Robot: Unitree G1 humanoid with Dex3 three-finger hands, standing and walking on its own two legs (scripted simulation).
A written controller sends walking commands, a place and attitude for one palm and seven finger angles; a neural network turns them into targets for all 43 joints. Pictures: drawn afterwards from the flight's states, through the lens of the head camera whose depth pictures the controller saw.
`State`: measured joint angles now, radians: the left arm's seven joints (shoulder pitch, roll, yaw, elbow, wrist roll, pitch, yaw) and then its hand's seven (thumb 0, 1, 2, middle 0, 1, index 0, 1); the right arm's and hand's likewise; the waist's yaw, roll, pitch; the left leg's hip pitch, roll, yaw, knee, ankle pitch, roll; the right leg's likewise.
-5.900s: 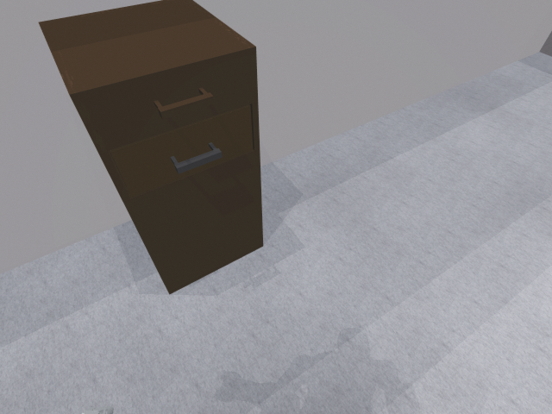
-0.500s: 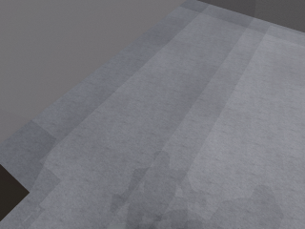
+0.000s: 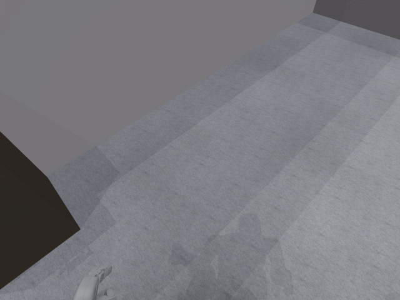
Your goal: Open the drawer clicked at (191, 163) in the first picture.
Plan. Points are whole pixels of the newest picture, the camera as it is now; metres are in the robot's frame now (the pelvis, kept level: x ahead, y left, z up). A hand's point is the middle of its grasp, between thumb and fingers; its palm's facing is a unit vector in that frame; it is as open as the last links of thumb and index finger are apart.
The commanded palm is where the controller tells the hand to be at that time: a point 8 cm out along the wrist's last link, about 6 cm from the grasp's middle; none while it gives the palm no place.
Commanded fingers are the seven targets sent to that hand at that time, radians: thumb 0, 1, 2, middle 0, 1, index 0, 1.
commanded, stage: turn to face it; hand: left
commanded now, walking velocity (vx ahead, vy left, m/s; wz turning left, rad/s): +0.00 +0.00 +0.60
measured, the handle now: out of the picture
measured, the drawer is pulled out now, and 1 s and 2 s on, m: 0.00 0.00 0.00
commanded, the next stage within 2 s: take the last steps up to it in 1.20 s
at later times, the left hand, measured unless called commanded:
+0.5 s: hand out of the picture -0.08 +0.24 -0.18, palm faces +0.38 -0.89 -0.25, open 7.4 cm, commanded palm none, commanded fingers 0.00 0.90 0.90 -0.20 -0.30 -0.20 -0.30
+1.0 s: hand out of the picture -0.03 +0.26 -0.13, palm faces +0.55 -0.80 -0.26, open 7.4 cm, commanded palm none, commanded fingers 0.00 0.90 0.90 -0.20 -0.30 -0.20 -0.30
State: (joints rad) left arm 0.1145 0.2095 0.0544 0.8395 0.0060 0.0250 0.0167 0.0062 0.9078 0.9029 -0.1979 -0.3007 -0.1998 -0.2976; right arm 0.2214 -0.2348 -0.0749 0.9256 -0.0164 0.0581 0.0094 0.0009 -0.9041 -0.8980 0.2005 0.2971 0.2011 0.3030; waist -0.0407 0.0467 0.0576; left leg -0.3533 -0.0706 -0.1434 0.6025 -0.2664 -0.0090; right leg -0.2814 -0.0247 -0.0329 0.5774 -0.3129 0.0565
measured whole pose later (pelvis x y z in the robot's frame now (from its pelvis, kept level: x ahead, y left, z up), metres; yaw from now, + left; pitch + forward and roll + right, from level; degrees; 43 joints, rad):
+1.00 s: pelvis -0.04 +0.02 +0.01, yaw +35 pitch +1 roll -1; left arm 0.11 0.22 0.06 0.87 0.01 0.05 0.02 0.01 0.91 0.90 -0.20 -0.30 -0.20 -0.30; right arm 0.26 -0.21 -0.06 0.94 -0.03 0.05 0.00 0.00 -0.90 -0.90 0.20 0.30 0.20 0.30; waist -0.06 0.03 0.05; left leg -0.32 -0.10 -0.16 0.47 -0.17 0.04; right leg -0.35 -0.02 0.01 0.76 -0.43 0.08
